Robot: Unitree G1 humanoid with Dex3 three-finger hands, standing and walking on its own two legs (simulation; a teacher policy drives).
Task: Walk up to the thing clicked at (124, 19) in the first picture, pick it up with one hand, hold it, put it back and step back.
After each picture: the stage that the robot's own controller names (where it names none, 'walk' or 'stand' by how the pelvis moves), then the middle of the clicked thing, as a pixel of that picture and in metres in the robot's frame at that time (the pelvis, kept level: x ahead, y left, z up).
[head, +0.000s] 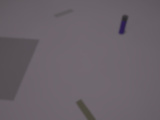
stand; (123, 25) +1.65 -0.47 -0.65
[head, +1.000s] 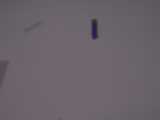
walk; (94, 29) +1.57 -0.01 -0.63
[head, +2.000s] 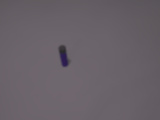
walk; (63, 56) +1.04 +0.27 -0.65
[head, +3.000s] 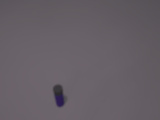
walk; (59, 96) +0.61 +0.21 -0.63
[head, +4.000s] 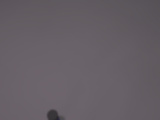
stand; out of the picture +0.40 +0.22 -0.64
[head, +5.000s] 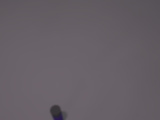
stand; (57, 115) +0.42 +0.20 -0.65
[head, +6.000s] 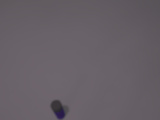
stand; (58, 110) +0.40 +0.20 -0.62
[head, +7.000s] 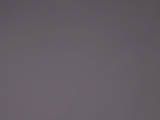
stand; out of the picture +0.39 +0.23 -0.65
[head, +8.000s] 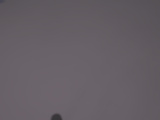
stand; out of the picture +0.40 +0.22 -0.64
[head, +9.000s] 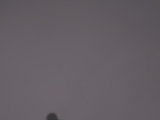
walk; out of the picture +0.41 +0.20 -0.64
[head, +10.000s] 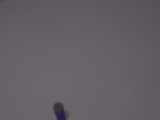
stand; (60, 114) +0.49 +0.21 -0.64
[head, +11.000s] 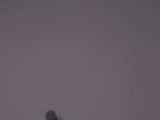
stand; out of the picture +0.43 +0.23 -0.66
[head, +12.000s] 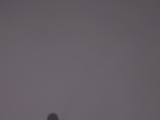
stand; out of the picture +0.42 +0.22 -0.66
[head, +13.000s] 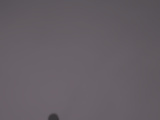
stand; out of the picture +0.42 +0.22 -0.66
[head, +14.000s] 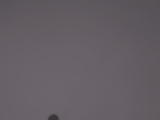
stand; out of the picture +0.41 +0.22 -0.66
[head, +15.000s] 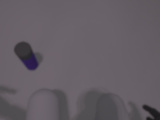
go down; (28, 58) +0.48 +0.26 -0.35
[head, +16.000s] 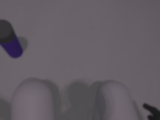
go down; (9, 42) +0.48 +0.30 -0.25
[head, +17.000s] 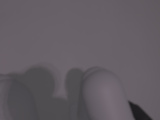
close in; out of the picture +0.44 +0.35 -0.16
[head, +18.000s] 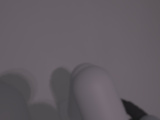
close; out of the picture +0.44 +0.36 -0.15
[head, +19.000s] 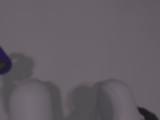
lift; out of the picture +0.36 +0.30 -0.04
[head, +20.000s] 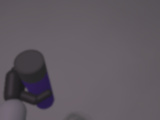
hold; (38, 84) +0.32 +0.15 +0.07
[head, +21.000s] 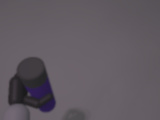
hold; (40, 89) +0.32 +0.16 +0.02
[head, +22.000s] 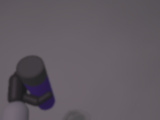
hold; (39, 87) +0.32 +0.16 +0.03
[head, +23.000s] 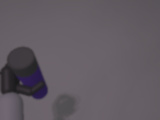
crouch; (32, 77) +0.36 +0.18 +0.00
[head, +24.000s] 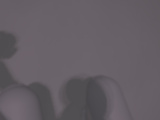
lower; out of the picture +0.49 +0.29 -0.05
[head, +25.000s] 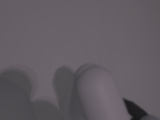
lower; out of the picture +0.43 +0.37 -0.14
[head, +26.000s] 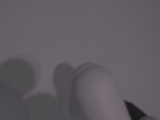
lower; out of the picture +0.42 +0.36 -0.16
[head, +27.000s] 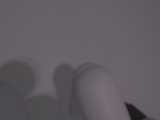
lower; out of the picture +0.42 +0.35 -0.16
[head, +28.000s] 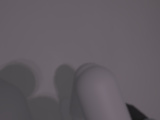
lower; out of the picture +0.41 +0.35 -0.16
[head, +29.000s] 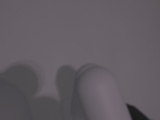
open; out of the picture +0.42 +0.35 -0.17
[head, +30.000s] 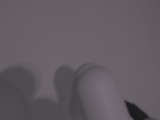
rise; out of the picture +0.41 +0.35 -0.16
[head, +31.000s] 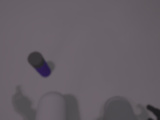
walk; (41, 66) +0.47 +0.26 -0.38
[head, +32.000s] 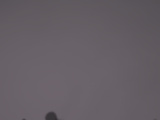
stand; out of the picture +0.41 +0.21 -0.59
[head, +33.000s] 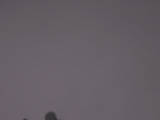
stand; out of the picture +0.42 +0.22 -0.60
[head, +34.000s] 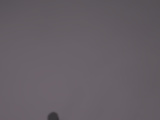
stand; out of the picture +0.42 +0.22 -0.62
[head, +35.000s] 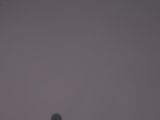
stand; out of the picture +0.43 +0.21 -0.66
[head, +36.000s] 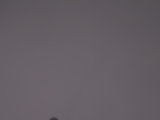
stand; out of the picture +0.40 +0.21 -0.66
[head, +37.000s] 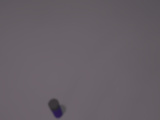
walk; (56, 109) +0.43 +0.22 -0.64
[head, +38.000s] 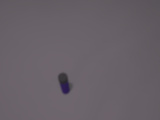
walk; (64, 84) +0.61 +0.17 -0.63
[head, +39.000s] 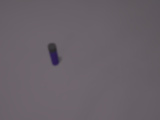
walk; (53, 55) +0.89 +0.29 -0.63
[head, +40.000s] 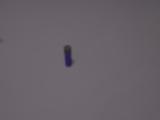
stand; (68, 56) +1.03 +0.18 -0.64
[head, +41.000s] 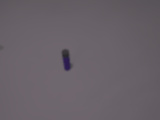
stand; (66, 60) +1.04 +0.20 -0.66
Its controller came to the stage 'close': yes
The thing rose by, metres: 0.67
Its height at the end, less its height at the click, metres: +0.00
